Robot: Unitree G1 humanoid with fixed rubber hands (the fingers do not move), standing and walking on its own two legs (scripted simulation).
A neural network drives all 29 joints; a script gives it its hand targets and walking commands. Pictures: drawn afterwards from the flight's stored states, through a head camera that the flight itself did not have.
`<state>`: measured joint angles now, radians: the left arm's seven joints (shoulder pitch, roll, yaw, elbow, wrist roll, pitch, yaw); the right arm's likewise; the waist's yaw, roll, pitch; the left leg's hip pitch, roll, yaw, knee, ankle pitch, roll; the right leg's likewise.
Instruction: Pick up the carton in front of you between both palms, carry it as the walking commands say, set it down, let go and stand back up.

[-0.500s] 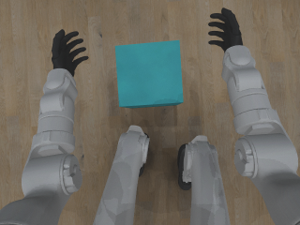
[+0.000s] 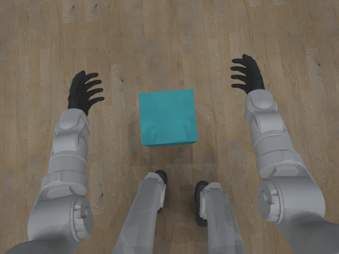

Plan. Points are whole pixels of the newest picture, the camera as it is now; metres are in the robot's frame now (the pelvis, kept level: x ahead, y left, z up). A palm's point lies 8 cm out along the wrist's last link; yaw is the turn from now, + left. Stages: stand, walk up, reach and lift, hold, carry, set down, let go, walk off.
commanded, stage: let go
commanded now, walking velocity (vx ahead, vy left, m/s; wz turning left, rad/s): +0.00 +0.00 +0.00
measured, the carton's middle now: (168, 121) +0.44 +0.09 -0.52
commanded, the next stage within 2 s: stand in 1.16 s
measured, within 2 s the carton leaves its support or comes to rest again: neither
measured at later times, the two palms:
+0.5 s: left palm (38, 167) +0.26 +0.25 +0.04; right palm (310, 158) +0.33 -0.18 +0.01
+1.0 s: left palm (50, 188) +0.24 +0.21 +0.06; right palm out of the picture +0.24 -0.25 +0.06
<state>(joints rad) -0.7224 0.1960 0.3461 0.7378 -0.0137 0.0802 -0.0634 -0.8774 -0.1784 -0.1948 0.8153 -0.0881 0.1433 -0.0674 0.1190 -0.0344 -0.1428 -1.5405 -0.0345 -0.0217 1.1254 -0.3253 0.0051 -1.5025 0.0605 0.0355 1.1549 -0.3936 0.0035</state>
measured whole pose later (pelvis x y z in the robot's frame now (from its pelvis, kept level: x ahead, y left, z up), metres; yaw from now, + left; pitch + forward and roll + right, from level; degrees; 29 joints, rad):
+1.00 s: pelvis +0.08 -0.02 +0.13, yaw +1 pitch -4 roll +1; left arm 0.21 0.21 0.05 0.42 0.03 0.15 -0.07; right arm 0.23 -0.21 -0.03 0.43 0.01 0.12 0.06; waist 0.00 -0.02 0.10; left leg -0.12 -0.02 -0.06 0.44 -0.25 -0.01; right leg -0.07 0.05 0.04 0.45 -0.30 -0.04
